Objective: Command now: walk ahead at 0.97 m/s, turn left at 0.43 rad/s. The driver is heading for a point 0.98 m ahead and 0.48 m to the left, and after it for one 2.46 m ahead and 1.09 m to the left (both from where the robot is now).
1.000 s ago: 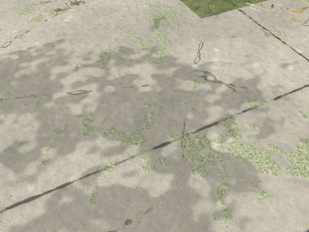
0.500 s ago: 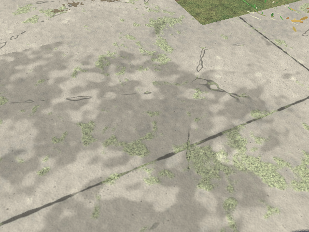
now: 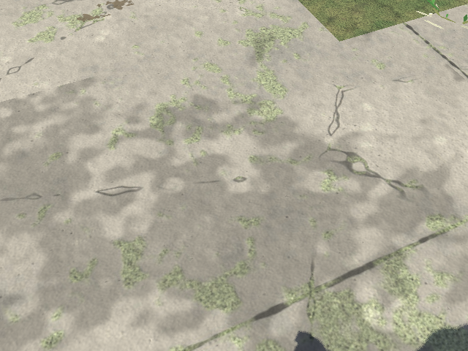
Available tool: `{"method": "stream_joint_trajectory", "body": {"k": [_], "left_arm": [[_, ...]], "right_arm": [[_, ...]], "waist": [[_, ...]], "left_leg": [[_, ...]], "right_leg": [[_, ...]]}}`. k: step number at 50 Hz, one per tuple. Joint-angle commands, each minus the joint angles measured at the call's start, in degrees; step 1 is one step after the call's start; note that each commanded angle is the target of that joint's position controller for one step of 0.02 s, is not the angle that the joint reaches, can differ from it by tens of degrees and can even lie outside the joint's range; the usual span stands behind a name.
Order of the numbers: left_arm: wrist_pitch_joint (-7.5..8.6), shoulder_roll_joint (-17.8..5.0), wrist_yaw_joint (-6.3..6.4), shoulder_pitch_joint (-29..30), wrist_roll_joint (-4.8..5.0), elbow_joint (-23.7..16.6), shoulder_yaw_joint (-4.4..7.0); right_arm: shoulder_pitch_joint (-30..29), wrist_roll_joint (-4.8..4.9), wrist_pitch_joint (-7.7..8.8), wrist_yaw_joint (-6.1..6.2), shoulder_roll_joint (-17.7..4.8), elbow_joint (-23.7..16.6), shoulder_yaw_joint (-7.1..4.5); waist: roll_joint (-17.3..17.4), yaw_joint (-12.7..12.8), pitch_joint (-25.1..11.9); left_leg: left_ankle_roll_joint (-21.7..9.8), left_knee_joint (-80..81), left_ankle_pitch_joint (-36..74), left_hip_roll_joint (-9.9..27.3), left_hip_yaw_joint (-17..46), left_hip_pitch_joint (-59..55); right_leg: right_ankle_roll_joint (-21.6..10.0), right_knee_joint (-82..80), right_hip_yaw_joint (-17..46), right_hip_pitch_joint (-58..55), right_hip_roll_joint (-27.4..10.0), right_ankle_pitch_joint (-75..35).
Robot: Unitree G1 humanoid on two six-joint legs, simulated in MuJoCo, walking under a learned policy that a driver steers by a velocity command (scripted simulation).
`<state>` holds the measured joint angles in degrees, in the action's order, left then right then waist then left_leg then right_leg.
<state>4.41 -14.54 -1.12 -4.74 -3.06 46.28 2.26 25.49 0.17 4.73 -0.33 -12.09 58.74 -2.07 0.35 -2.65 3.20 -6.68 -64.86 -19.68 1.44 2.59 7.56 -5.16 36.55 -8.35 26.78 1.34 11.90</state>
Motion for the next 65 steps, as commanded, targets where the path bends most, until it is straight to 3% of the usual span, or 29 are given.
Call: {"method": "stream_joint_trajectory", "body": {"k": [1, 4, 12, 15, 17, 19, 20, 21, 22, 24, 26, 28, 33, 34, 36, 38, 39, 40, 41, 43, 46, 51, 52, 56, 60, 61, 62, 63, 65], "left_arm": [[1.39, -5.7, 0.28, -11.0, 0.21, 2.6, 2.41], [2.47, -1.6, 0.37, -12.4, 1.69, 5.7, 1.12], [4.00, -3.2, 1.40, -18.9, 2.13, 8.4, 0.41], [3.12, -7.9, 3.72, -20.0, 2.26, 7.5, 0.89], [1.26, -11.7, 5.00, -16.8, 1.72, 5.7, 2.08], [-0.62, -13.2, 4.16, -9.5, 0.98, 3.2, 3.19], [-0.03, -6.5, 2.29, -5.3, 0.72, 1.3, 1.88], [1.52, -1.7, 2.01, -11.3, 1.50, -5.6, 0.34], [3.25, -3.1, 1.79, -9.4, 1.43, -7.6, -0.48], [3.89, -6.1, 1.37, -5.5, 0.76, -7.2, -0.12], [1.30, -5.3, 1.26, -6.1, -1.40, -7.0, -0.76], [-0.40, -4.8, 0.82, -2.8, -1.45, -8.7, -1.28], [-0.01, -1.8, 0.68, 6.3, 1.17, -13.6, -3.05], [2.69, -1.7, 1.33, 14.4, 3.89, -17.2, -1.58], [3.90, -6.1, 2.28, 12.0, 5.05, -17.9, 0.61], [4.25, -10.0, 3.39, -3.6, 3.87, -14.7, 2.75], [3.40, -10.8, 3.33, -13.7, 2.59, -12.6, 2.44], [2.46, -11.6, 2.72, -16.4, -0.38, -13.2, 1.72], [1.60, -12.8, 1.93, -12.7, 1.16, -12.2, 2.75], [-0.47, -4.7, 3.29, -1.9, 2.01, -15.0, 1.33], [-0.99, -6.6, 3.09, 1.6, 2.51, -11.8, 1.75], [1.09, -12.4, 1.96, 0.0, 4.09, -8.0, 4.90], [0.75, -10.6, 1.18, -4.5, 0.34, -7.2, 3.81], [-1.08, -13.7, 0.20, -3.0, 0.87, -8.0, 4.65], [-3.06, -13.9, 0.10, -6.1, 1.04, -7.3, 4.48], [-3.27, -11.3, 0.10, -6.1, 0.34, -7.6, 3.61], [-3.43, -4.9, -0.09, -2.7, -1.04, -10.0, 1.41], [-2.80, -5.6, -0.30, 2.4, -1.27, -16.3, 1.28], [-0.81, -9.7, -1.10, 3.9, -1.33, -16.1, 1.58]], "right_arm": [[-4.3, 0.09, 0.79, -0.61, -5.4, -6.4, -1.23], [-4.7, -1.41, -2.11, -2.07, -2.1, -8.1, -0.88], [-24.2, -0.80, -2.95, -3.86, -2.5, -16.9, 0.59], [-22.4, -0.86, -2.78, -4.12, -5.0, -16.7, 0.30], [-9.8, -0.64, -3.30, -3.55, -9.1, -13.5, -1.22], [11.8, -0.30, -3.62, -1.66, -14.3, -7.2, -4.51], [6.1, 1.04, -4.13, -0.59, -15.0, -6.9, -5.47], [-0.1, -1.47, -4.45, -0.98, -20.7, -9.4, -5.95], [-0.6, -2.03, -4.41, -0.52, -19.6, -11.1, -6.21], [-3.7, -2.07, -3.44, 0.33, -12.2, -10.2, -4.57], [-5.6, -1.11, -1.44, 0.91, -11.7, -11.0, -3.83], [-6.1, -0.32, 0.13, 0.79, -12.3, -11.6, -3.59], [-0.2, 0.40, -1.13, -0.01, -14.3, -10.3, -4.92], [2.0, 4.06, -1.54, 1.22, -7.9, -11.3, -3.54], [-0.8, 2.82, -2.16, 2.04, -11.7, -12.1, -4.04], [-7.5, 2.01, -2.64, 2.59, -12.7, -15.7, -4.56], [-4.8, 0.02, -3.34, 2.67, -5.5, -17.4, -2.55], [5.6, -0.41, -3.53, 2.26, -3.4, -19.5, -1.42], [11.6, 1.54, -4.02, 1.37, -9.2, -20.1, -1.91], [-1.6, 2.25, -6.22, 1.81, -13.2, -22.0, -3.28], [-5.1, 1.89, -7.85, 1.75, -9.6, -25.4, -3.09], [-9.9, 1.26, -5.96, 0.34, -9.2, -27.4, -2.56], [-13.1, -3.87, -6.93, -2.33, -8.5, -29.6, -1.90], [-16.7, -1.88, -7.64, -5.19, -11.2, -30.3, -2.53], [-13.0, -2.23, -6.35, -4.81, -10.8, -27.6, -2.21], [-2.5, -2.27, -5.69, -3.87, -12.8, -23.0, -3.25], [4.4, -1.74, -4.97, -2.98, -16.2, -21.9, -3.54], [1.8, -0.81, -4.84, -1.79, -22.1, -25.6, -4.60], [1.2, -1.44, -4.18, 0.05, -18.1, -25.0, -3.79]], "waist": [[-0.4, 4.6, -4.2], [-3.7, 0.7, 0.5], [-1.4, 2.0, 7.5], [-4.5, -0.6, 2.4], [-7.5, -7.9, -4.9], [-4.2, -18.0, -12.1], [9.3, -13.0, -4.8], [13.7, -1.9, -10.1], [6.6, -3.8, -14.7], [-7.0, 1.2, -1.7], [-8.2, 4.9, 1.2], [-7.8, 5.5, 3.8], [-0.1, -0.8, -1.5], [-3.5, -3.5, -2.5], [3.3, -0.1, -5.2], [7.5, 8.7, -15.0], [1.7, 9.9, -25.5], [-15.2, 5.4, -35.4], [-18.5, 2.5, -39.3], [-5.4, 3.4, -21.7], [-4.5, -0.4, -7.5], [-5.4, 1.2, -8.1], [-1.6, 1.6, -9.5], [-8.6, 1.7, -5.8], [-3.2, 0.0, -1.9], [5.9, -4.2, -3.7], [18.1, -6.3, -1.4], [20.9, -6.0, -1.4], [8.3, -4.6, -0.7]], "left_leg": [[-2.1, -12.9, 8.6, 5.0, 2.6, 29.3], [-0.4, -10.6, 10.0, 7.6, 2.1, 27.9], [-1.3, 15.0, 26.3, 2.6, -11.6, 31.6], [-3.5, 23.0, 26.5, -3.6, -16.5, 22.1], [-5.3, 22.9, 20.1, -7.1, -16.2, 8.7], [-10.5, 28.6, 12.0, -5.8, -7.9, -13.7], [-11.5, 30.5, 10.6, -2.3, 0.6, -16.0], [-22.3, 33.5, 17.0, 7.6, 28.2, -26.6], [-25.3, 47.6, -3.7, 13.7, 44.3, -29.0], [-18.2, 54.1, -6.9, 11.1, 38.4, -10.3], [-16.0, 54.1, 3.0, 6.1, 29.7, 2.6], [-14.6, 54.8, 14.7, 2.0, 23.0, 11.7], [-4.0, 43.7, 51.3, -6.9, 12.1, 9.9], [-1.3, 42.0, 37.5, -7.0, 18.2, 11.6], [0.8, 37.2, 34.7, -6.0, 21.8, 6.2], [6.0, 17.9, 34.2, -9.5, 18.3, 7.8], [8.3, -0.2, -4.8, -12.0, 13.3, 16.5], [9.7, -16.9, -28.8, -14.1, 12.0, 25.6], [11.3, -29.1, -21.4, -7.1, 12.1, 29.9], [12.4, -25.9, -8.9, -0.5, 4.5, 36.1], [10.5, -11.3, -6.0, 4.5, 1.5, 27.8], [5.9, 5.9, 1.5, 7.8, -0.6, 23.7], [3.7, 8.6, 4.3, 5.2, -2.6, 20.2], [2.1, 17.8, 1.4, 2.7, -7.9, 15.4], [-0.4, 31.1, -1.3, -1.8, -12.0, 4.4], [-2.5, 35.1, -5.8, -3.2, -6.9, -6.0], [-6.0, 39.7, -15.5, 7.4, 14.2, -12.8], [-12.8, 52.0, -21.5, 14.6, 41.9, -17.3], [-13.0, 51.9, -13.2, 16.2, 34.4, -16.3]], "right_leg": [[-3.3, -26.3, 30.0, -24.6, -19.7, 20.9], [0.4, -29.4, 15.4, -15.9, -15.8, 10.7], [5.5, -32.1, -8.5, -20.5, -9.4, -34.4], [6.7, -23.1, -10.3, -29.8, -12.0, -67.9], [6.4, -6.6, -9.2, -31.5, -14.4, -81.2], [4.1, 30.4, -6.9, -19.7, -12.7, -61.1], [3.6, 51.7, -4.3, -1.7, -0.5, 3.1], [6.4, 64.5, 5.4, 18.7, 2.4, 16.9], [5.6, 61.9, 13.9, 25.2, 0.4, 14.6], [5.5, 47.8, 14.4, 21.5, -5.1, 8.4], [7.8, 40.6, 14.1, 14.2, -7.6, 8.2], [9.9, 30.5, 11.5, 9.6, -9.0, 7.2], [7.6, 2.3, 4.7, -3.3, -0.4, -15.5], [8.6, -6.8, 8.5, -7.5, 4.5, -15.8], [8.2, -14.0, 10.6, -12.6, 5.6, -19.2], [5.9, -15.7, 11.9, -30.1, 0.9, -32.4], [1.2, -4.9, 22.7, -47.1, -13.7, -49.2], [-6.9, -1.7, 43.0, -57.4, -29.5, -73.1], [-15.4, -4.7, 53.5, -55.9, -36.2, -51.1], [-10.9, -13.1, 37.1, -37.5, -24.8, -16.3], [-5.9, -22.0, 21.5, -12.4, -16.7, -2.4], [-7.2, -29.8, 16.7, -13.3, -19.8, 11.4], [-4.3, -28.1, 12.8, -10.8, -20.5, 10.9], [0.9, -29.1, 5.6, -9.1, -19.9, 22.2], [2.7, -17.4, -1.5, -8.4, -18.5, 23.8], [3.9, 1.8, -6.9, -3.2, -13.3, 15.0], [5.6, 25.7, -6.8, 15.5, -8.3, 22.4], [7.7, 34.0, 4.0, 34.8, -0.4, 23.5], [7.3, 34.7, 9.6, 36.2, -6.8, 12.5]]}}
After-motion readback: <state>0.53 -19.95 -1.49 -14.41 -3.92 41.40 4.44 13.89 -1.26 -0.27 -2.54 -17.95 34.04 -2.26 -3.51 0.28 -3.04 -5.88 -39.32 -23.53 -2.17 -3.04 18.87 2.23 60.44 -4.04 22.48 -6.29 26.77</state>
